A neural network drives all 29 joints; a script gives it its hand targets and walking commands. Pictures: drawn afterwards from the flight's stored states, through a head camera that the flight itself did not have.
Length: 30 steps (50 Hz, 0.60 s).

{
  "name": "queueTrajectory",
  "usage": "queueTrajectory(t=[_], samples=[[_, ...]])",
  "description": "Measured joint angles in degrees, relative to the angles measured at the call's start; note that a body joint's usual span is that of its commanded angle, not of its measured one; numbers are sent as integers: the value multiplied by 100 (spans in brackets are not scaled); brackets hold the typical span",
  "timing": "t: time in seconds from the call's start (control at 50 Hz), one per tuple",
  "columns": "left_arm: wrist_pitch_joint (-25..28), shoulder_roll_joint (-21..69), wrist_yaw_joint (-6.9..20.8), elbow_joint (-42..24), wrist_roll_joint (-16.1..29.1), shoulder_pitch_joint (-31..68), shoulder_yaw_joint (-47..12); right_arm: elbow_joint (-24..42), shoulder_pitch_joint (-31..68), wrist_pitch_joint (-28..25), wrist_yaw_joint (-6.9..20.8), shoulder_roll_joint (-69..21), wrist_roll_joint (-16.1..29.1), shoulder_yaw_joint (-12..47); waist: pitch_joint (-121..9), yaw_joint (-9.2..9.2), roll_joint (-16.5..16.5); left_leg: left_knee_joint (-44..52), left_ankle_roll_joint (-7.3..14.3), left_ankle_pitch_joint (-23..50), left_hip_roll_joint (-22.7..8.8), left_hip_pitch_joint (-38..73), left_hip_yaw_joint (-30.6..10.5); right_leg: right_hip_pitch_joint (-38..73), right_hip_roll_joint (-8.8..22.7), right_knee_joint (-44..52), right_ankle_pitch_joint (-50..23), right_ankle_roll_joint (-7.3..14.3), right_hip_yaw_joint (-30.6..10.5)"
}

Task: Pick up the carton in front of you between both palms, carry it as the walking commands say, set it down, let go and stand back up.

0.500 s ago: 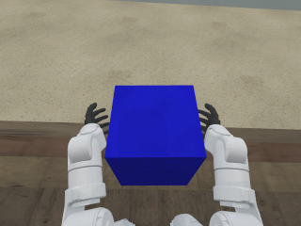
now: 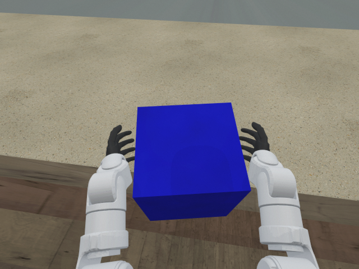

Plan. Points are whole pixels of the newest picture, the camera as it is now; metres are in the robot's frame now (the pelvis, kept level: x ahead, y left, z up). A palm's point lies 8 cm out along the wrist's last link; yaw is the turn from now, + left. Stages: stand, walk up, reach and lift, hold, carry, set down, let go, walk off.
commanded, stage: carry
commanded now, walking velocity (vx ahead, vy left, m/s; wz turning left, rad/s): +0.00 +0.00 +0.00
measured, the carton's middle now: (186, 167) +0.34 +0.02 +0.04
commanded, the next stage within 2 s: none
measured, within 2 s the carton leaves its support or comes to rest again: neither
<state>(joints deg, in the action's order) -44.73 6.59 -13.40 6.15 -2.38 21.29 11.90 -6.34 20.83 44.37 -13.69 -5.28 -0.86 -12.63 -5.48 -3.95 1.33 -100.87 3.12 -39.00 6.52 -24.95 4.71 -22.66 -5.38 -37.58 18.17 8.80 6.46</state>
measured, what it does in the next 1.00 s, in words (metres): goes down: left foot 0.16 m lower, then right foot 0.16 m lower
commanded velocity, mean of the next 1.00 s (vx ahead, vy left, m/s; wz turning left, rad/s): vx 0.00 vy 0.00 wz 0.00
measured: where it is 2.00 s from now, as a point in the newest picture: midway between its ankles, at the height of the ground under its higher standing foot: (174, 175)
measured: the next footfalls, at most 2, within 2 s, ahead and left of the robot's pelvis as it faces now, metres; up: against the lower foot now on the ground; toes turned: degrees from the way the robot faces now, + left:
left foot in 0.48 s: +0.43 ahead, +0.13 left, -0.16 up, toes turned +2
right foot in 0.98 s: +0.73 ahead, +0.06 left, -0.31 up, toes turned -2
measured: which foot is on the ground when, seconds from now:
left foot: up 0.00-0.46, down 0.48-0.98, up 1.00-1.00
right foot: down 0.00-0.50, up 0.52-0.96, down 0.98-1.00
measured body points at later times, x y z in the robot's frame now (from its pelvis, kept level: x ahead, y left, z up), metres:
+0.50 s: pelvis +0.31 +0.07 -0.13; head +0.28 +0.07 +0.32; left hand +0.64 +0.21 -0.03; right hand +0.63 -0.11 -0.03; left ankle +0.40 +0.13 -0.86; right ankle +0.09 -0.03 -0.65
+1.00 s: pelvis +0.63 +0.09 -0.28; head +0.61 +0.10 +0.17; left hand +0.95 +0.26 -0.19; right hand +0.96 -0.06 -0.19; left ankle +0.44 +0.13 -0.80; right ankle +0.71 +0.06 -1.00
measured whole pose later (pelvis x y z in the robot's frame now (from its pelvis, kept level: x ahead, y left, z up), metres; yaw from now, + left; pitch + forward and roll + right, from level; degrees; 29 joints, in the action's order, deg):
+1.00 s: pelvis +0.63 +0.09 -0.28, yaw +1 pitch +0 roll +1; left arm -41.7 8.0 -12.9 6.7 -2.3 20.6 11.4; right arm -2.4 15.4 41.9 -12.9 -5.5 0.6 -12.3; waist -3.6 -2.5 3.4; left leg -90.9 3.4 -36.6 6.9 -18.3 7.9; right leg -23.2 -2.8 -33.3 -8.4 6.6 8.1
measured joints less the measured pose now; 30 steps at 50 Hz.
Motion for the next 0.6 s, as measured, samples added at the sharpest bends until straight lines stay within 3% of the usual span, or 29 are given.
queueTrajectory(t=[0.04,0.08,0.14,0.3,0.38,0.44,0.46,0.48,0.52,0.56,0.6], samples=[[-130,-155,-21,42,333,-7,-91,-153,66,25,-93,-97,-106,-77,19,-154,-51,237,50,123,-94,-578,-495,-217,-86,-615,262,80,67],[-256,-206,12,116,543,-30,-84,-241,5,51,-119,-213,-147,-203,90,-218,-12,1154,60,730,-274,-1002,-842,-256,-69,-1032,598,94,73],[-252,-95,23,309,525,-48,-20,-224,-148,102,-47,-317,-165,-396,218,-230,-32,2834,-61,1310,-661,-1368,-985,-169,-18,-1357,1064,43,48],[145,133,103,379,383,-32,24,-64,-292,-134,149,-182,-13,-378,388,-60,-140,3778,-121,3471,-1055,-1933,-802,347,63,-1871,2128,-188,-287],[245,170,120,187,342,-66,-73,172,-303,-145,112,-80,74,-294,278,-89,-331,6016,-197,5186,-1029,-1510,-548,747,40,-2225,2886,-325,-429],[180,123,93,16,338,-112,-114,262,-274,-86,60,-69,67,-208,156,-22,-459,6954,-136,5911,-953,-872,-162,1075,-7,-2877,3388,-392,-384],[121,56,71,-64,356,-174,-91,200,-211,-54,53,-110,46,-152,128,135,-446,6906,-82,5788,-870,-557,-6,1089,75,-3466,2885,-403,-305],[64,-37,47,-145,355,-244,-56,120,-110,-8,47,-177,-1,-90,57,337,-429,6866,63,5023,-780,-184,74,985,156,-4309,2427,-470,-283],[51,-171,-25,-74,294,-140,-6,29,67,51,12,-222,-65,-47,-87,681,-350,6509,274,2668,-551,73,10,447,168,-5999,2120,-634,-484],[42,-179,-119,128,169,19,99,-51,62,100,-22,-120,110,80,-92,830,-148,5904,385,1881,-326,-76,88,-125,227,-6423,1905,-726,-863],[-14,-85,-161,253,105,34,228,-112,-25,192,-11,-46,309,142,-42,867,-94,5427,485,1686,-252,-160,173,-662,325,-5883,1628,-742,-1091]])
